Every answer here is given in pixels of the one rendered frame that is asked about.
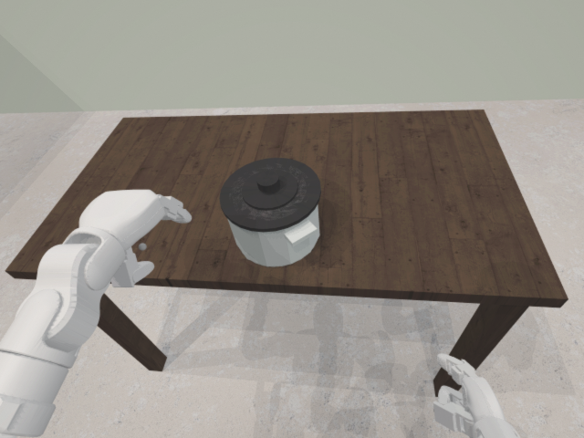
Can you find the robot left hand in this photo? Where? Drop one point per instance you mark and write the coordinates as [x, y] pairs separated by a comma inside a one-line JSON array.
[[129, 215]]

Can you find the right robot forearm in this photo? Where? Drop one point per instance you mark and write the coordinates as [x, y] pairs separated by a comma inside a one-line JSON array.
[[494, 428]]

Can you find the robot right hand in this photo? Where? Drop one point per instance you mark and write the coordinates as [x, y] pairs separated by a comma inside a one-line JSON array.
[[460, 411]]

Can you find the table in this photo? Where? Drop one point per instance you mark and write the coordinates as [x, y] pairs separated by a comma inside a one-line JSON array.
[[418, 205]]

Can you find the knob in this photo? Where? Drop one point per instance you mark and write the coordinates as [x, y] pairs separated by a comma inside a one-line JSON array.
[[267, 181]]

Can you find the pot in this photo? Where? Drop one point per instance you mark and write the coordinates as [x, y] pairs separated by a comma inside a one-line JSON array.
[[279, 248]]

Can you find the lid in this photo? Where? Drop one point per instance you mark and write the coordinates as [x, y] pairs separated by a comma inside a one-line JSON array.
[[293, 201]]

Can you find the left robot forearm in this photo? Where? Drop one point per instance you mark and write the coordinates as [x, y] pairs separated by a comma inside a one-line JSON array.
[[53, 322]]

